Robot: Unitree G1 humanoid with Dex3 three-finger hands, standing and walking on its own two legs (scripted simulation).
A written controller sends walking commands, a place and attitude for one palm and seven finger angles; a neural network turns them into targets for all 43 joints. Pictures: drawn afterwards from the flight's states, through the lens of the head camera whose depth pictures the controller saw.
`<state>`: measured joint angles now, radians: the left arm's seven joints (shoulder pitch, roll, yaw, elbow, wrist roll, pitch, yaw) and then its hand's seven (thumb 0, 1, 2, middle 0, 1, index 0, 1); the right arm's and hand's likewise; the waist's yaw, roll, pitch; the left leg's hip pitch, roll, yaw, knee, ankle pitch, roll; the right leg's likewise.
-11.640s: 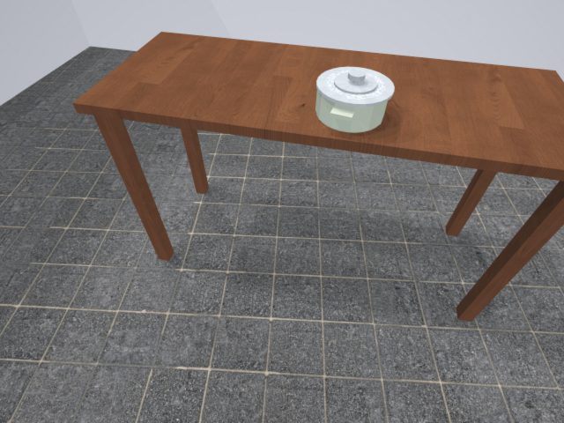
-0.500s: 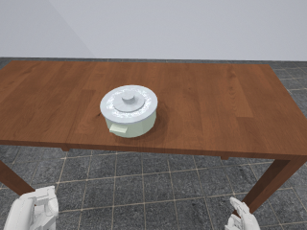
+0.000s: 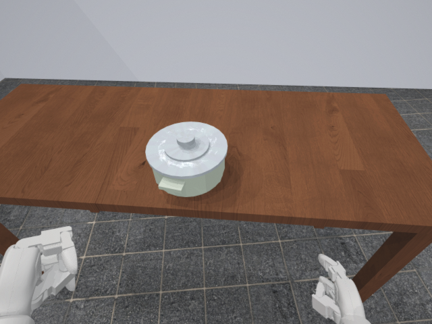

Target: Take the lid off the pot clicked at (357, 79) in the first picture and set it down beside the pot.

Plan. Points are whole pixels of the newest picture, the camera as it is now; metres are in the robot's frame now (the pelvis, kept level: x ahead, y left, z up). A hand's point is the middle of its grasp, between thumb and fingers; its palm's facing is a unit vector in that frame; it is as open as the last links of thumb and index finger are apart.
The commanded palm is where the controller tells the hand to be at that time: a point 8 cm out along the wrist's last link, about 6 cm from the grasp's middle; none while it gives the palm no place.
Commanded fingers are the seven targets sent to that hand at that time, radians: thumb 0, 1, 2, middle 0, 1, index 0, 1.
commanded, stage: raise the hand higher, near the body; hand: left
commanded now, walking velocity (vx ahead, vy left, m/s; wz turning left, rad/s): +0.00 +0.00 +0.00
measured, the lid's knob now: (185, 138) +0.47 +0.13 +0.10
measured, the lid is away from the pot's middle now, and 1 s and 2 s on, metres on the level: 0.00 0.00 0.00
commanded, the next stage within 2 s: reach forward and open the fingers in 0.10 s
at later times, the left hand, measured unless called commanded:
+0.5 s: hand (48, 257) +0.17 +0.27 +0.12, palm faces -0.09 -0.06 -0.99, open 2.9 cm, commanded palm +0.15 +0.27 +0.18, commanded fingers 0.00 0.39 1.23 -1.13 -0.93 -1.13 -0.93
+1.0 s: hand (53, 222) +0.21 +0.28 +0.14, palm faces -0.12 -0.05 -0.99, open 7.9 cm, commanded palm +0.19 +0.27 +0.21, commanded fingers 0.00 -0.33 1.52 -0.84 -0.08 -0.84 -0.08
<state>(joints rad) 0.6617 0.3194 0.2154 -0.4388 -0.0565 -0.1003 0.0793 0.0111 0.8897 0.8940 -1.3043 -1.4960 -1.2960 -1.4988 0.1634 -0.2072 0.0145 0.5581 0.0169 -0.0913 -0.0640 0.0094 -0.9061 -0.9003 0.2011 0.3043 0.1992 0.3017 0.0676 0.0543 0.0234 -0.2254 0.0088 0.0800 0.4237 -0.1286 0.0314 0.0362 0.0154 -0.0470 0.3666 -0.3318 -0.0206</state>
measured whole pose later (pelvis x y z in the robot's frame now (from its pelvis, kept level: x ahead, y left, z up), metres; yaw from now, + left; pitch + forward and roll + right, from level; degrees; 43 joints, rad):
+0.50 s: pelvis -0.02 +0.00 -0.01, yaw +1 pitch -2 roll -1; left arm 0.44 0.69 0.14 -0.42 0.67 0.10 -0.11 0.00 0.65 1.04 -1.24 -1.25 -1.23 -1.25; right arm 0.10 -0.29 0.00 0.55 0.05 0.12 -0.01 0.01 -0.91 -0.90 0.20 0.30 0.20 0.30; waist 0.07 0.16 -0.01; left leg -0.37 0.02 0.05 0.53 -0.13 0.04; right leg -0.12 0.02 -0.07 0.51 -0.37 -0.02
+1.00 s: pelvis -0.05 +0.02 -0.01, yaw +3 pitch -4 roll -2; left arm -0.05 0.68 0.02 -0.17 0.73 0.05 -0.31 0.00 -0.08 1.39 -0.96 -0.38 -0.95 -0.38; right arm 0.09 -0.27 0.02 0.58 0.05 0.08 0.01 0.01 -0.91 -0.90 0.20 0.30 0.20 0.30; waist 0.07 0.15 0.05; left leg -0.33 -0.01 0.04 0.44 -0.04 0.07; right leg -0.09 0.00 -0.09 0.48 -0.31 0.00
